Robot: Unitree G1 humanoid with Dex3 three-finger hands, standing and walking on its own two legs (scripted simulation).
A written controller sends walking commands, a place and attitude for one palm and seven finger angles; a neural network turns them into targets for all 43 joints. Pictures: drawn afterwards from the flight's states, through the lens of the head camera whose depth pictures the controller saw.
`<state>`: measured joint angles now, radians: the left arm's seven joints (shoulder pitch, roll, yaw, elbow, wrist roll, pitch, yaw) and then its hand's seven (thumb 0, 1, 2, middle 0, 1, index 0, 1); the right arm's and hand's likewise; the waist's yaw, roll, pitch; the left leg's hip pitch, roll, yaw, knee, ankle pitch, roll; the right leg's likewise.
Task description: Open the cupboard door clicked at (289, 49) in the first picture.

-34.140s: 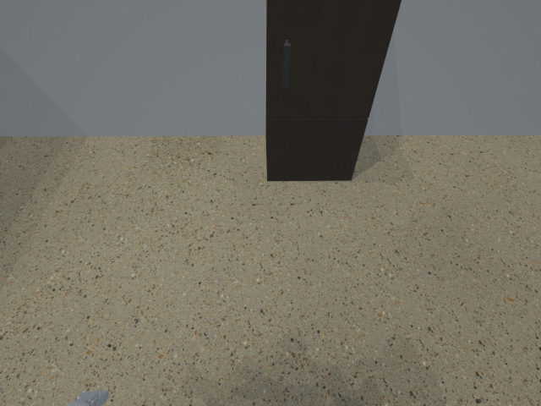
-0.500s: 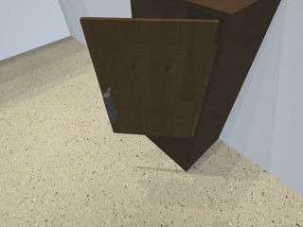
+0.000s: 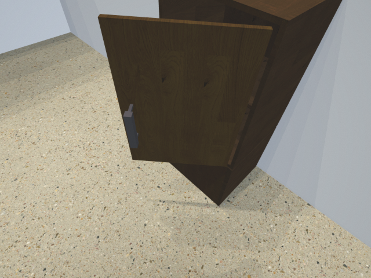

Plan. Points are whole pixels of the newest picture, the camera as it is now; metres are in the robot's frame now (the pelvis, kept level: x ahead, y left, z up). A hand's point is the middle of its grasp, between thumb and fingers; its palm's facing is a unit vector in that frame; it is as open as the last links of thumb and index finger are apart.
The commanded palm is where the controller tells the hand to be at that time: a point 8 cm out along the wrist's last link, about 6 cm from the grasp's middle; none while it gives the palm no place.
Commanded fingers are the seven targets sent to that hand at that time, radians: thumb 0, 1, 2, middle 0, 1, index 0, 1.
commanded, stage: look again from close up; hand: left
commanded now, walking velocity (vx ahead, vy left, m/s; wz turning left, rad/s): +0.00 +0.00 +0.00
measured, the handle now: (132, 126) +0.59 +0.21 -0.10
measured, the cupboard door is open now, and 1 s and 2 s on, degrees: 41 41 41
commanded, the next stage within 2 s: raise the hand with hooked fingers in 0.40 s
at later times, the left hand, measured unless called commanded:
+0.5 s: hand out of the picture +0.08 +0.23 -0.17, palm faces -0.03 -0.97 -0.26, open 7.4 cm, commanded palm +0.12 +0.28 -0.07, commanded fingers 0.00 0.88 0.89 -0.20 -0.31 -0.20 -0.31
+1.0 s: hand (86, 261) +0.17 +0.23 -0.09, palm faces +0.05 -1.00 -0.03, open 9.1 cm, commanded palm +0.16 +0.28 -0.07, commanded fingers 0.00 0.29 0.64 -0.24 -0.69 -0.24 -0.69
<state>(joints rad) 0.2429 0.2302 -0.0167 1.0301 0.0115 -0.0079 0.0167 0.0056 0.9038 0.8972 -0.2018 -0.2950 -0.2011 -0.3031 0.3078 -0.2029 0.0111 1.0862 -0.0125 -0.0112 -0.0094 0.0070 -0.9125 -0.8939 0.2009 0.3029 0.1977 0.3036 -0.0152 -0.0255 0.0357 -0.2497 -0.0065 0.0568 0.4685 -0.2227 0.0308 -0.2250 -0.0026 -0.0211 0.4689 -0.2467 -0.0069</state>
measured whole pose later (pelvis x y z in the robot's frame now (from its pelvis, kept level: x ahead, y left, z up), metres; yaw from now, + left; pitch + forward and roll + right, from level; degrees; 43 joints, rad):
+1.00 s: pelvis -0.03 -0.03 -0.13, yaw +2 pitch +16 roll -2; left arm 0.26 0.30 0.35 0.26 -0.41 -0.51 -0.55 0.01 0.51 0.73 -0.23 -0.54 -0.23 -0.55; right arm 0.16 -0.26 -0.02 0.54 0.04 -0.27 -0.07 0.01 -0.91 -0.89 0.20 0.30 0.20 0.30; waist 0.05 0.00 -0.13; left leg -1.08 0.03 -0.04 1.35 -0.55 -0.01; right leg -1.02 0.02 -0.12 1.32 -0.59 -0.07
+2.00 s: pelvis -0.03 +0.02 -0.12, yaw +1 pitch +20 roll -5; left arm 0.06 0.41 0.40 0.33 -0.37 -0.37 -0.55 -0.01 -0.49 0.30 -0.30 -1.19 -0.30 -1.19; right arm 0.23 -0.27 0.03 0.52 0.03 -0.20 -0.05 0.01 -0.90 -0.89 0.21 0.30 0.20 0.30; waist 0.00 0.01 -0.16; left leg -1.12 0.00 -0.01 1.30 -0.53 0.06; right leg -1.03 0.00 -0.09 1.22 -0.53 0.01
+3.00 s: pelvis -0.03 +0.00 -0.13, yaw +1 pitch +22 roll -4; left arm -0.21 0.45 0.42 0.54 -0.34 -0.36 -0.57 -0.01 -0.50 0.30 -0.30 -1.20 -0.30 -1.20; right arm 0.23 -0.29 0.03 0.55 0.04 -0.16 -0.07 0.01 -0.90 -0.89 0.20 0.30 0.20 0.30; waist -0.03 0.02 -0.16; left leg -1.18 0.02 -0.03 1.34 -0.54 0.03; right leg -1.10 0.02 -0.10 1.28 -0.55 -0.02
